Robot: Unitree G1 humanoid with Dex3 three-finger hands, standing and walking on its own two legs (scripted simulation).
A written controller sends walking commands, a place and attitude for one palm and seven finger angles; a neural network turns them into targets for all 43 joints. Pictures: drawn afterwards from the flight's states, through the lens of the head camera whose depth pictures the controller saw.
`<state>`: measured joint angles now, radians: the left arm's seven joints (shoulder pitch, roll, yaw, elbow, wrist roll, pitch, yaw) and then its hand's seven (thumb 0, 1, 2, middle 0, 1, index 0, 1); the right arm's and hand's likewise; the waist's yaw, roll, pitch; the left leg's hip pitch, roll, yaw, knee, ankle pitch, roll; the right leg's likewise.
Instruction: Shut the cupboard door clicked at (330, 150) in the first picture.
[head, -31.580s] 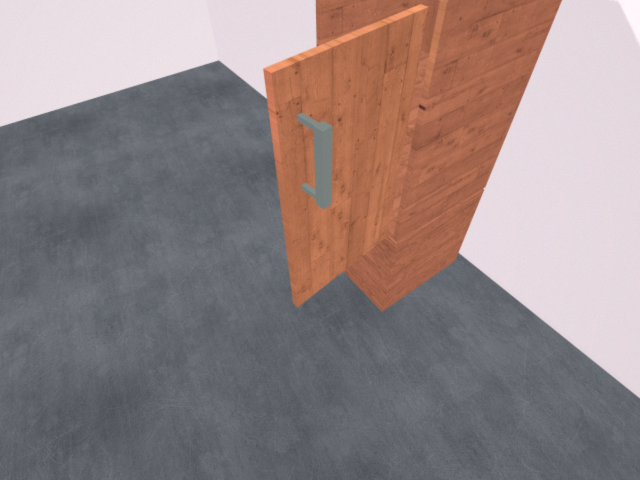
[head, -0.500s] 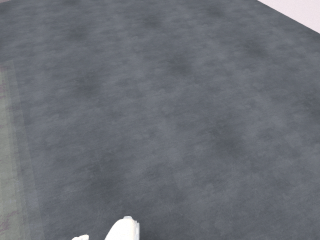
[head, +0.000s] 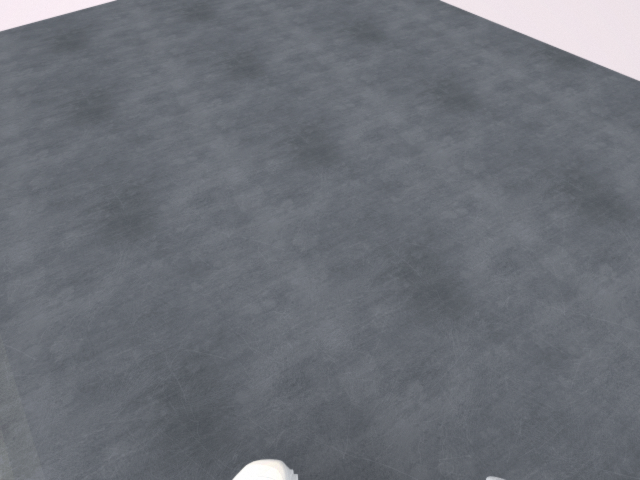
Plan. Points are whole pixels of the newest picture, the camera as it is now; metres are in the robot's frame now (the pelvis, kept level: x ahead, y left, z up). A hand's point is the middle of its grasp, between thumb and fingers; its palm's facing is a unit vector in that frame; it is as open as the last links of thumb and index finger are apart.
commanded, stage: turn to face it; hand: left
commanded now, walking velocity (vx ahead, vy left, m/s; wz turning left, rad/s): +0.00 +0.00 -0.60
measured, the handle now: out of the picture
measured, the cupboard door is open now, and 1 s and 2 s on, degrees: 60 60 60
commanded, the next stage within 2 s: none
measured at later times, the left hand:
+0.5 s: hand (224, 401) +0.23 +0.18 -0.13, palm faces -0.34 -0.91 -0.24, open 7.4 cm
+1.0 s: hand (228, 428) +0.20 +0.17 -0.17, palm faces -0.54 -0.82 -0.18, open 7.4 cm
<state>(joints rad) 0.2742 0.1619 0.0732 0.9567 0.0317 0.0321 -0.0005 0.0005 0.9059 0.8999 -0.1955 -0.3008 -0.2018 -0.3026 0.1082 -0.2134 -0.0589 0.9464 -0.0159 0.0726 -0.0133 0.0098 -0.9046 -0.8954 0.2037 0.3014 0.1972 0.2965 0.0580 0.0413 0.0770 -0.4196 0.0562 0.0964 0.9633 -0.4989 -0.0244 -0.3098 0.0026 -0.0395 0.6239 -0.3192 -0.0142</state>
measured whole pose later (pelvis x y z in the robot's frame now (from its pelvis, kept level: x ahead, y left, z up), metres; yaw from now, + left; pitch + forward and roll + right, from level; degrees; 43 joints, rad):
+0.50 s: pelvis +0.01 +0.03 +0.01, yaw -19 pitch +0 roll -2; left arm 0.06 0.27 0.08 0.86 0.02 0.08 -0.04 0.00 0.91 0.90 -0.19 -0.30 -0.20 -0.30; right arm 0.28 -0.23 -0.03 0.92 -0.04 0.02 -0.02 0.01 -0.90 -0.90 0.20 0.30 0.20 0.30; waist -0.03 0.02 0.11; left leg -0.21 0.14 0.23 0.54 -0.32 0.00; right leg -0.35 -0.02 -0.06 0.77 -0.42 0.03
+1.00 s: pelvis +0.03 +0.04 +0.01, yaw -36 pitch +0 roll -2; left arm 0.20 0.25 0.09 0.91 0.02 0.09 -0.03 0.00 0.90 0.90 -0.20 -0.30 -0.20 -0.30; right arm 0.19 -0.20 -0.02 0.85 -0.03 0.01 -0.02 0.01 -0.90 -0.90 0.20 0.30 0.20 0.30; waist 0.02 -0.05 0.09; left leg -0.32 0.07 0.09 0.61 -0.29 0.02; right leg -0.46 0.04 0.05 0.99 -0.49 0.03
